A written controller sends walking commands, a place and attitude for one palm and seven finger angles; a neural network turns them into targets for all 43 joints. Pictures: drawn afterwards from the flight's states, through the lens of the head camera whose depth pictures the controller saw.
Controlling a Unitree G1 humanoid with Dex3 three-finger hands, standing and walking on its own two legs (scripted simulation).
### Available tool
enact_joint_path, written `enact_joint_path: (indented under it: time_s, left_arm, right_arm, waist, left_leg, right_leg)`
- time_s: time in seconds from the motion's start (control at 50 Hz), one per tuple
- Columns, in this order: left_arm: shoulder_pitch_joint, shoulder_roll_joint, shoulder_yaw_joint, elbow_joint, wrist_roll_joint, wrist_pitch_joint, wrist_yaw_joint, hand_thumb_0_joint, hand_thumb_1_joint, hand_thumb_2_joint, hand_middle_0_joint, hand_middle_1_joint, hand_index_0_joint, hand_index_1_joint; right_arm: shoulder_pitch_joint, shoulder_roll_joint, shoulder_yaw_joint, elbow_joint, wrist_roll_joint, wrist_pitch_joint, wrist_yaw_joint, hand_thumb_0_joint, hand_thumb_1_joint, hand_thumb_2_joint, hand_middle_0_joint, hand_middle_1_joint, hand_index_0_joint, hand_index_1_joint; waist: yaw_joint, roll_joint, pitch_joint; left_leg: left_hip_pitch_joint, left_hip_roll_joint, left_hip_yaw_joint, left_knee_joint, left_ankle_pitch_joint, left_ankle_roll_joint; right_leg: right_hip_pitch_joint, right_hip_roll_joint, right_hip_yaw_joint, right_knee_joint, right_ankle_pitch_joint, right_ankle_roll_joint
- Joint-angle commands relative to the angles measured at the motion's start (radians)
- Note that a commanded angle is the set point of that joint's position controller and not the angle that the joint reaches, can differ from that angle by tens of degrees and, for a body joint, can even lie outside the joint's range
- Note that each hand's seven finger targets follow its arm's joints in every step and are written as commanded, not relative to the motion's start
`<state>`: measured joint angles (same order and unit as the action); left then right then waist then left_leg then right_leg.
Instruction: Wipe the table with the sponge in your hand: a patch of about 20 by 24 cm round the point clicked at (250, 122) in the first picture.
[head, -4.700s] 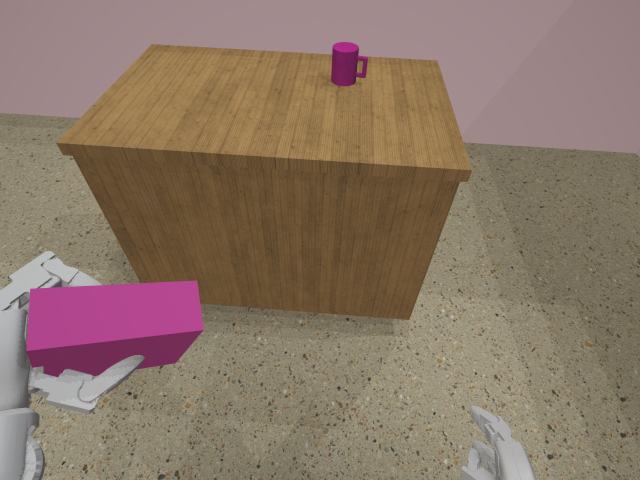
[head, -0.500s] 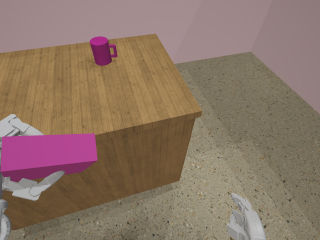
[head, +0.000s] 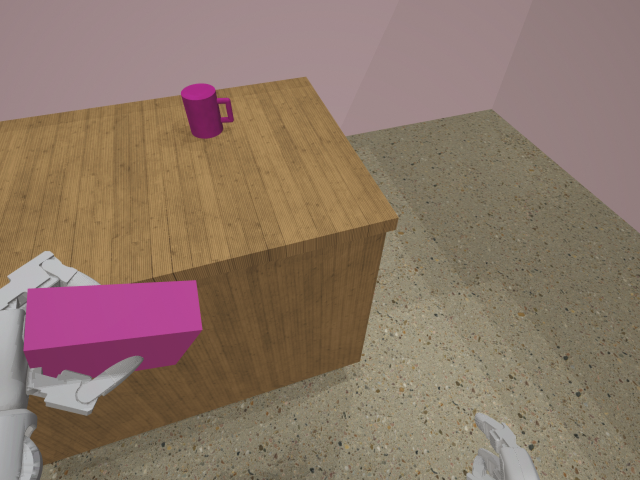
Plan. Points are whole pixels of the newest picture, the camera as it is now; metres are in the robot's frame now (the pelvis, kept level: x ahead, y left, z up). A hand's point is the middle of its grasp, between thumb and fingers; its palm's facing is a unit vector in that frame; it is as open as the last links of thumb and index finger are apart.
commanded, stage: look again from close up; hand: left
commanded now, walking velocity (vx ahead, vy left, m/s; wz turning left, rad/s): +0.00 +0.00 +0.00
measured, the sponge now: (140, 331) +0.23 +0.20 +0.13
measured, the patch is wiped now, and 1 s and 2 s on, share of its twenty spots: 0.00 0.00 0.00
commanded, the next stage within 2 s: shuffle to correct the standing spot in 0.40 s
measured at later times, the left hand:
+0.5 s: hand (82, 298) +0.26 +0.27 +0.13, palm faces +0.29 -0.86 -0.42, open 9.5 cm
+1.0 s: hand (44, 270) +0.28 +0.31 +0.15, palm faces +0.39 -0.83 -0.40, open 9.5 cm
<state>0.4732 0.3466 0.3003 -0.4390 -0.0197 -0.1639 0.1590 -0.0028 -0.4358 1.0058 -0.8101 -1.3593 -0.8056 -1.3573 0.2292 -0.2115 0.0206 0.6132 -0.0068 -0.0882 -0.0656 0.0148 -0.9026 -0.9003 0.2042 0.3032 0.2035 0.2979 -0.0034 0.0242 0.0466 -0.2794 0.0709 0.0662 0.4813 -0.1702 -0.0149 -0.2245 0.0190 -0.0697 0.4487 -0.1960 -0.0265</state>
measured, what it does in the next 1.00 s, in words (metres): shifts its weight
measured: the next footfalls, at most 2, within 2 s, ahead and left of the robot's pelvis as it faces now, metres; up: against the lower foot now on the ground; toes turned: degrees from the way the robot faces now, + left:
right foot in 1.46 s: +0.14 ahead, +0.00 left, +0.00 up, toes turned -12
left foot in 1.80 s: +0.18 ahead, +0.28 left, +0.00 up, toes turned -6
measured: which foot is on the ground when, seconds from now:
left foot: down 0.00-1.00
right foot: down 0.00-1.00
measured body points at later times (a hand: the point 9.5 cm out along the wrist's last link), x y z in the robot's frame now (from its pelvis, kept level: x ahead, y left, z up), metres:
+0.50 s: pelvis +0.02 +0.03 +0.00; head +0.07 +0.05 +0.45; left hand +0.24 +0.31 +0.16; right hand +0.18 -0.21 -0.08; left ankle +0.06 +0.12 -0.74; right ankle +0.03 -0.10 -0.74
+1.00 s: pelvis +0.05 +0.06 -0.01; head +0.08 +0.07 +0.43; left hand +0.25 +0.35 +0.17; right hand +0.25 -0.16 -0.09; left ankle +0.06 +0.12 -0.74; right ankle +0.03 -0.10 -0.74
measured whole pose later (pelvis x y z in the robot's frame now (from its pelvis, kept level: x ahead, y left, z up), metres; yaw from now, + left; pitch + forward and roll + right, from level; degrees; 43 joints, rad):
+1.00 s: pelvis +0.05 +0.06 -0.01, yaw -2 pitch -1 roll -1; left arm 0.43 0.36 0.37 -0.50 -0.04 -0.18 0.14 -0.01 -0.43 1.01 -0.80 -1.37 -0.79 -1.37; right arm 0.14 -0.21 0.02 0.56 -0.01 -0.10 -0.01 0.01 -0.90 -0.90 0.21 0.30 0.20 0.30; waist 0.02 0.01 0.09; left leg -0.28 -0.05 0.05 0.65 -0.35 0.08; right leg -0.23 -0.05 0.00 0.60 -0.35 0.04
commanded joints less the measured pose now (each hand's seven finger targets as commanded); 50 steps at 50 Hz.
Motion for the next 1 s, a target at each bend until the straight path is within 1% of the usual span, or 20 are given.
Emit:
enact_joint_path:
  time_s: [0.0,0.06,0.08,0.1,0.12,0.14,0.16,0.2,0.26,0.28,0.3,0.32,0.38,0.5,0.54,0.66,0.76,0.82,0.9,0.98]
  left_arm:
    - [-0.083,0.180,0.132,-0.261,-0.017,-0.070,0.021,0.000,0.100,1.300,-1.200,-1.600,-1.200,-1.600]
    - [-0.065,0.175,0.134,-0.247,-0.018,-0.069,0.023,0.000,0.100,1.300,-1.200,-1.600,-1.200,-1.600]
    - [-1.107,0.978,0.545,-0.432,-0.002,-0.199,0.027,0.000,0.100,1.300,-1.200,-1.600,-1.200,-1.600]
    - [-0.651,0.389,0.357,0.002,-0.010,-0.138,0.006,0.000,0.100,1.300,-1.200,-1.600,-1.200,-1.600]
    - [-0.472,0.341,0.284,0.077,-0.026,-0.135,-0.014,0.000,0.100,1.300,-1.200,-1.600,-1.200,-1.600]
    - [-0.397,0.335,0.262,0.034,-0.024,-0.149,-0.028,0.000,0.100,1.300,-1.200,-1.600,-1.200,-1.600]
    - [-0.284,0.264,0.200,-0.009,-0.034,-0.148,-0.044,0.000,0.100,1.300,-1.200,-1.600,-1.200,-1.600]
    - [-0.154,0.153,0.114,-0.112,-0.048,-0.141,-0.058,0.000,0.100,1.300,-1.200,-1.600,-1.200,-1.600]
    - [-0.147,0.146,0.107,-0.196,-0.038,-0.114,-0.055,0.000,0.100,1.300,-1.200,-1.600,-1.200,-1.600]
    - [-0.156,0.200,0.157,-0.195,-0.034,-0.107,-0.045,0.000,0.100,1.300,-1.200,-1.600,-1.200,-1.600]
    - [-0.146,0.159,0.143,-0.194,-0.026,-0.105,-0.044,0.000,0.100,1.300,-1.200,-1.600,-1.200,-1.600]
    - [-0.169,0.183,0.170,-0.213,-0.017,-0.105,-0.036,0.000,0.100,1.300,-1.200,-1.600,-1.200,-1.600]
    - [-0.204,0.274,0.265,-0.276,-0.009,-0.114,-0.015,0.000,0.100,1.300,-1.200,-1.600,-1.200,-1.600]
    - [-0.126,0.214,0.221,-0.360,-0.017,-0.118,-0.012,0.000,0.100,1.300,-1.200,-1.600,-1.200,-1.600]
    - [-0.074,0.196,0.208,-0.353,-0.018,-0.115,-0.010,0.000,0.100,1.300,-1.200,-1.600,-1.200,-1.600]
    - [-0.036,0.166,0.189,-0.264,-0.030,-0.098,-0.010,0.000,0.100,1.300,-1.200,-1.600,-1.200,-1.600]
    - [-0.103,0.184,0.194,-0.255,-0.030,-0.097,-0.009,0.000,0.100,1.300,-1.200,-1.600,-1.200,-1.600]
    - [-0.140,0.187,0.186,-0.297,-0.027,-0.100,-0.005,0.000,0.100,1.300,-1.200,-1.600,-1.200,-1.600]
    - [-0.133,0.187,0.186,-0.317,-0.030,-0.098,0.002,0.000,0.100,1.300,-1.200,-1.600,-1.200,-1.600]
    - [-0.114,0.198,0.199,-0.313,-0.036,-0.090,0.002,0.000,0.100,1.300,-1.200,-1.600,-1.200,-1.600]
  right_arm:
    - [-0.100,-0.099,-0.043,-0.160,0.004,-0.057,-0.011,0.000,-0.900,-0.900,0.200,0.300,0.200,0.300]
    - [-0.101,-0.098,-0.040,-0.161,0.004,-0.053,-0.011,0.000,-0.900,-0.900,0.200,0.300,0.200,0.300]
    - [-0.016,-0.163,0.024,-0.251,0.049,-0.060,-0.078,0.000,-0.900,-0.900,0.200,0.300,0.200,0.300]
    - [-0.099,-0.036,-0.026,-0.189,0.055,-0.096,-0.029,0.000,-0.900,-0.900,0.200,0.300,0.200,0.300]
    - [-0.112,-0.112,-0.034,-0.173,0.019,-0.111,-0.006,0.000,-0.900,-0.900,0.200,0.300,0.200,0.300]
    - [-0.058,-0.126,-0.043,-0.170,0.007,-0.117,0.009,0.000,-0.900,-0.900,0.200,0.300,0.200,0.300]
    - [-0.049,-0.117,-0.042,-0.173,0.006,-0.118,0.022,0.000,-0.900,-0.900,0.200,0.300,0.200,0.300]
    - [-0.048,-0.107,-0.037,-0.184,0.010,-0.123,0.053,0.000,-0.900,-0.900,0.200,0.300,0.200,0.300]
    - [-0.091,-0.132,-0.043,-0.174,0.010,-0.135,0.050,0.000,-0.900,-0.900,0.200,0.300,0.200,0.300]
    - [-0.108,-0.145,-0.045,-0.175,0.007,-0.132,0.041,0.000,-0.900,-0.900,0.200,0.300,0.200,0.300]
    - [-0.106,-0.133,-0.041,-0.179,0.005,-0.130,0.037,0.000,-0.900,-0.900,0.200,0.300,0.200,0.300]
    - [-0.118,-0.135,-0.040,-0.185,0.002,-0.130,0.032,0.000,-0.900,-0.900,0.200,0.300,0.200,0.300]
    - [-0.125,-0.132,-0.042,-0.190,-0.009,-0.119,0.017,0.000,-0.900,-0.900,0.200,0.300,0.200,0.300]
    - [-0.121,-0.125,-0.050,-0.195,-0.009,-0.127,0.025,0.000,-0.900,-0.900,0.200,0.300,0.200,0.300]
    - [-0.122,-0.134,-0.060,-0.190,-0.009,-0.127,0.035,0.000,-0.900,-0.900,0.200,0.300,0.200,0.300]
    - [-0.124,-0.144,-0.074,-0.185,-0.001,-0.090,0.044,0.000,-0.900,-0.900,0.200,0.300,0.200,0.300]
    - [-0.142,-0.139,-0.067,-0.200,0.007,-0.069,0.034,0.000,-0.900,-0.900,0.200,0.300,0.200,0.300]
    - [-0.147,-0.137,-0.063,-0.205,0.007,-0.070,0.033,0.000,-0.900,-0.900,0.200,0.300,0.200,0.300]
    - [-0.150,-0.137,-0.065,-0.203,0.008,-0.064,0.039,0.000,-0.900,-0.900,0.200,0.300,0.200,0.300]
    - [-0.148,-0.145,-0.069,-0.201,0.011,-0.050,0.042,0.000,-0.900,-0.900,0.200,0.300,0.200,0.300]
  waist:
    - [0.007,0.045,-0.122]
    - [0.010,0.051,-0.120]
    - [-0.054,0.083,-0.048]
    - [0.018,0.001,-0.165]
    - [0.034,0.028,-0.091]
    - [0.029,-0.017,-0.100]
    - [0.037,-0.086,-0.096]
    - [0.035,-0.078,-0.112]
    - [0.024,-0.049,-0.047]
    - [0.028,0.018,-0.032]
    - [0.023,0.057,-0.039]
    - [0.027,0.078,-0.049]
    - [0.028,0.100,-0.106]
    - [0.024,0.107,-0.255]
    - [0.019,0.083,-0.265]
    - [0.001,-0.016,-0.158]
    - [0.002,0.058,-0.120]
    - [0.003,0.086,-0.144]
    - [0.001,0.037,-0.186]
    - [-0.004,0.115,-0.176]
  left_leg:
    - [0.018,0.027,-0.063,-0.099,-0.055,0.006]
    - [0.004,0.035,-0.070,-0.113,-0.077,0.013]
    - [-0.189,0.020,-0.098,-0.112,-0.297,0.064]
    - [-0.063,0.056,-0.056,-0.028,-0.186,0.053]
    - [0.006,0.000,-0.053,-0.003,-0.248,0.031]
    - [0.017,-0.035,-0.032,0.065,-0.262,0.023]
    - [0.040,-0.061,-0.028,0.125,-0.225,0.022]
    - [0.068,-0.059,-0.034,0.067,-0.147,0.020]
    - [0.070,-0.034,-0.075,-0.051,-0.147,0.012]
    - [0.067,-0.021,-0.088,-0.099,-0.161,0.013]
    - [0.031,-0.001,-0.115,-0.141,-0.186,0.022]
    - [0.010,0.009,-0.133,-0.174,-0.202,0.026]
    - [0.002,0.005,-0.132,-0.172,-0.135,0.027]
    - [0.146,-0.007,-0.093,-0.055,0.280,0.024]
    - [0.142,-0.014,-0.080,-0.016,0.279,0.032]
    - [0.046,-0.028,-0.101,-0.002,0.018,0.053]
    - [0.038,0.009,-0.167,-0.052,-0.030,0.085]
    - [0.069,0.011,-0.162,-0.033,0.072,0.076]
    - [0.057,-0.022,-0.100,0.053,0.170,0.039]
    - [0.118,0.001,-0.117,0.027,0.260,0.022]
  right_leg:
    - [0.028,-0.062,0.109,-0.100,-0.038,0.023]
    - [0.038,-0.055,0.106,-0.095,-0.038,0.024]
    - [0.145,-0.026,0.075,0.010,-0.122,0.067]
    - [-0.065,-0.087,0.066,-0.001,-0.282,0.021]
    - [-0.131,-0.086,0.141,-0.102,-0.272,-0.021]
    - [-0.147,-0.129,0.212,-0.159,-0.299,-0.037]
    - [-0.162,-0.169,0.266,-0.196,-0.327,-0.053]
    - [-0.107,-0.162,0.232,-0.171,-0.246,-0.054]
    - [-0.115,-0.075,0.142,-0.147,-0.232,-0.006]
    - [-0.108,-0.051,0.127,-0.127,-0.219,0.004]
    - [-0.062,-0.033,0.089,-0.092,-0.172,0.013]
    - [-0.025,-0.021,0.079,-0.070,-0.129,0.019]
    - [0.058,-0.029,0.075,-0.054,-0.023,0.015]
    - [0.139,-0.048,0.052,-0.017,0.228,0.012]
    - [0.147,-0.062,0.058,-0.009,0.261,0.007]
    - [0.069,-0.092,0.090,0.019,0.108,-0.010]
    - [0.014,-0.062,0.031,0.117,0.052,0.010]
    - [0.016,-0.057,0.023,0.140,0.068,0.003]
    - [0.091,-0.087,0.085,0.127,0.189,-0.034]
    - [0.012,-0.061,0.060,0.195,0.121,-0.022]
